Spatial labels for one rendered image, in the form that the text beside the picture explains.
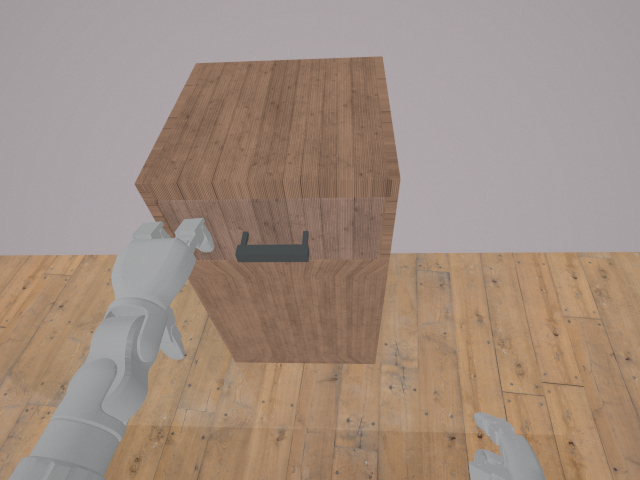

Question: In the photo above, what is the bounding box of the cabinet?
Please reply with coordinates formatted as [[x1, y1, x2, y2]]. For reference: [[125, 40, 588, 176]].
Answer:
[[135, 56, 401, 364]]

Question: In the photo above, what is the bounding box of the drawer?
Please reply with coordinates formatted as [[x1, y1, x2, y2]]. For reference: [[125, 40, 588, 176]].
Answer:
[[158, 197, 384, 260]]

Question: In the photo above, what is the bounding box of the robot left forearm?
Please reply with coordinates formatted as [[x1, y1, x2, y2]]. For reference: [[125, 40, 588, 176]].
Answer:
[[9, 297, 168, 480]]

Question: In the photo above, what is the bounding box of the robot left hand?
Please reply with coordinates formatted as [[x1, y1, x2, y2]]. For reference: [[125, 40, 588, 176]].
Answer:
[[111, 218, 214, 360]]

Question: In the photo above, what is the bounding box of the handle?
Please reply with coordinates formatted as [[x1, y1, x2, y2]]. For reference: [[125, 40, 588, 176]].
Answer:
[[235, 231, 309, 262]]

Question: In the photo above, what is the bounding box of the robot right hand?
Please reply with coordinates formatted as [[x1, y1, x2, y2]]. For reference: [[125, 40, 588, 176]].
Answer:
[[468, 412, 546, 480]]

